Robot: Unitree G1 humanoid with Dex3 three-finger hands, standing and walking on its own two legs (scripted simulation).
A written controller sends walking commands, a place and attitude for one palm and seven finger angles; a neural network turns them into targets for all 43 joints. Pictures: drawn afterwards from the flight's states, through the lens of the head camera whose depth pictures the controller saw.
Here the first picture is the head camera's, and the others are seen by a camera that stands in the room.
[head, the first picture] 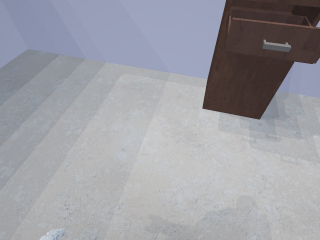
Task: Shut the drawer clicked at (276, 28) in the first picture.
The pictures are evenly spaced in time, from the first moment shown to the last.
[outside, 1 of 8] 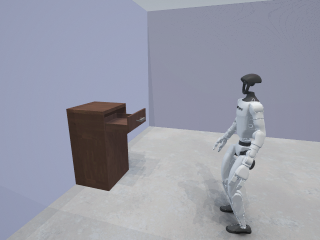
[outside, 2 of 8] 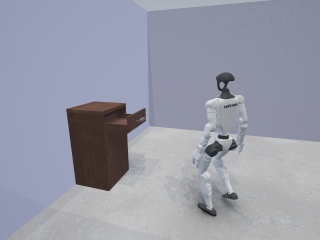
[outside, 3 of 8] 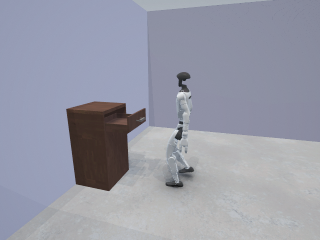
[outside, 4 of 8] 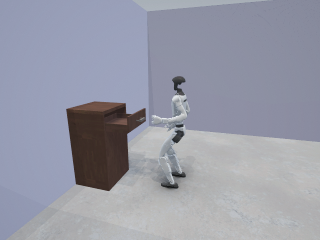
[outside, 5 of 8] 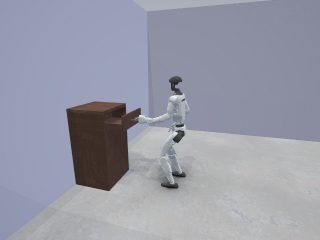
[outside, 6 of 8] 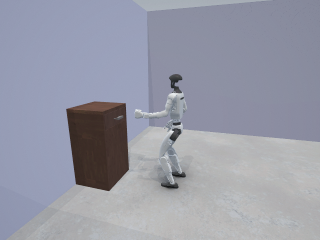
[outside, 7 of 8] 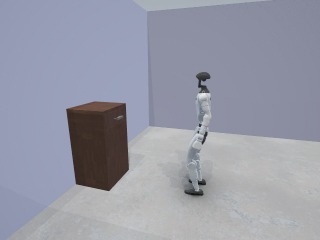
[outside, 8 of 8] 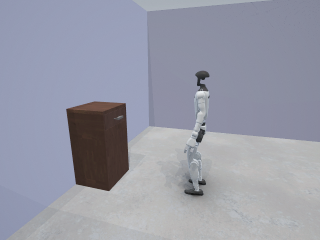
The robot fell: no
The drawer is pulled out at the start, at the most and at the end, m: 0.27 0.27 0.00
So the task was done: yes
